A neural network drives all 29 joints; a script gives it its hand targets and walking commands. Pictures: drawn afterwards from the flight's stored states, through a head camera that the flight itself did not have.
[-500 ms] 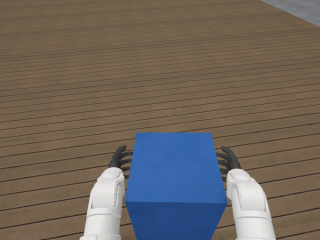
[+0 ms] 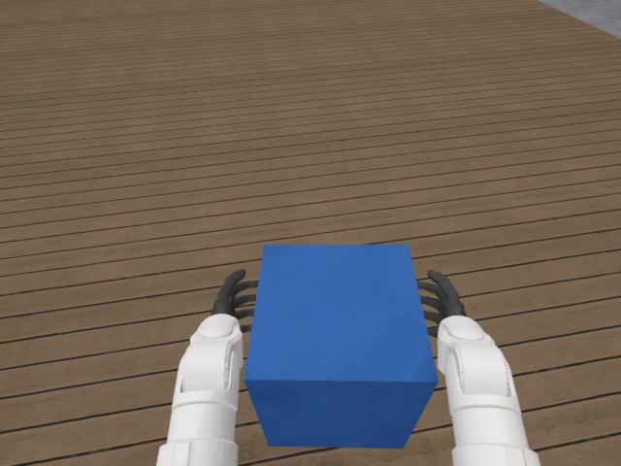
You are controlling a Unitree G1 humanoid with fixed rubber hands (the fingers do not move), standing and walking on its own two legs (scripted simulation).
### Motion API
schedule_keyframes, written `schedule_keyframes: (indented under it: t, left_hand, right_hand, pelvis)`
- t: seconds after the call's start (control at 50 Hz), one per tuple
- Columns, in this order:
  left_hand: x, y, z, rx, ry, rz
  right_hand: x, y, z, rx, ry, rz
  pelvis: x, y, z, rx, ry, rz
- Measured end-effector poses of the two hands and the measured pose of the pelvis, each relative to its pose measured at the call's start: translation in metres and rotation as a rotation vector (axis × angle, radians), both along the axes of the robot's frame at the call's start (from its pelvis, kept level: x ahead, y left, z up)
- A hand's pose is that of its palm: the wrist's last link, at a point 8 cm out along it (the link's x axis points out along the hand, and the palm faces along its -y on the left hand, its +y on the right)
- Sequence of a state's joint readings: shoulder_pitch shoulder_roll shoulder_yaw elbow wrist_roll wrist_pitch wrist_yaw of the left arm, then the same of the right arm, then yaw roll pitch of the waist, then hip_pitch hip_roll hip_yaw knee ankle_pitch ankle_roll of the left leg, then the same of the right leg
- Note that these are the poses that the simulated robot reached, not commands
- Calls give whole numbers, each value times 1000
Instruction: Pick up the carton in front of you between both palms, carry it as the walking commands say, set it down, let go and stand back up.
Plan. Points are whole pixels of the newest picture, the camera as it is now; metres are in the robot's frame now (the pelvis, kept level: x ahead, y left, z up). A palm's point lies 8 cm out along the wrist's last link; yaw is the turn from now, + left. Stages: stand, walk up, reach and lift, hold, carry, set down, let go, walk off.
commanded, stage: carry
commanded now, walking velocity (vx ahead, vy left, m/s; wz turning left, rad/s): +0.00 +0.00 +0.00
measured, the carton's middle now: (335, 349) +0.29 +0.00 -0.05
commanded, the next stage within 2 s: hold in 0.10 s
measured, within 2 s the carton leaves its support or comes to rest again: neither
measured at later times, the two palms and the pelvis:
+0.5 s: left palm (227, 336) +0.26 +0.14 +0.05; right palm (466, 342) +0.26 -0.16 +0.05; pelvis -0.03 +0.00 +0.01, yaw -2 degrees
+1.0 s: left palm (242, 316) +0.32 +0.14 +0.00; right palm (451, 329) +0.30 -0.16 +0.01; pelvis -0.03 +0.01 -0.01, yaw -6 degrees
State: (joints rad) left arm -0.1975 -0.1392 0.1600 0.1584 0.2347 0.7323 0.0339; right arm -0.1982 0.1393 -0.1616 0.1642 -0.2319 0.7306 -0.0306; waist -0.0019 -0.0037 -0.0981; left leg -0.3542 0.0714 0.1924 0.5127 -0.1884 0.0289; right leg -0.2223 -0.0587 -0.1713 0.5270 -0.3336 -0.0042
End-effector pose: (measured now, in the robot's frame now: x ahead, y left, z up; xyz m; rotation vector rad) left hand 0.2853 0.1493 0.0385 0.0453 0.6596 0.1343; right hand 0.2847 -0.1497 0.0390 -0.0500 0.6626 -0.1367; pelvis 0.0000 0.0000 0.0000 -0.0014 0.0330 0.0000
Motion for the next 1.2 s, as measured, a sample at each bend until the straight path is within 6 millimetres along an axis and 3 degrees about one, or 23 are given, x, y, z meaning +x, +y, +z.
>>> schedule_keyframes:
  t: [0.54, 0.7, 0.86, 0.94, 1.02, 1.2]
  left_hand:
    - [-23, -8, 9, -12, -11, -29]
    - [-16, -9, 11, -27, -12, -54]
    - [8, -8, 2, -78, 6, -27]
    - [23, -11, -13, -80, 28, -23]
    - [34, -13, -43, -63, 47, -29]
    - [40, -13, -146, -32, 38, -14]
  right_hand:
    - [-32, -9, 11, -8, -8, -24]
    - [-35, -9, 13, -7, -8, -58]
    - [-14, -7, 3, 17, 7, -82]
    - [2, -10, -12, 14, 28, -79]
    - [15, -13, -40, -8, 49, -60]
    - [33, -13, -143, -3, 43, -27]
  pelvis:
    - [-27, -1, 7, 0, -177, -38]
    - [-29, 8, 6, -4, -181, -63]
    - [-28, 15, 1, -1, -161, -94]
    - [-28, 16, -4, 3, -119, -99]
    - [-30, 14, -10, 5, -24, -98]
    - [-41, 6, -39, 7, 287, -86]
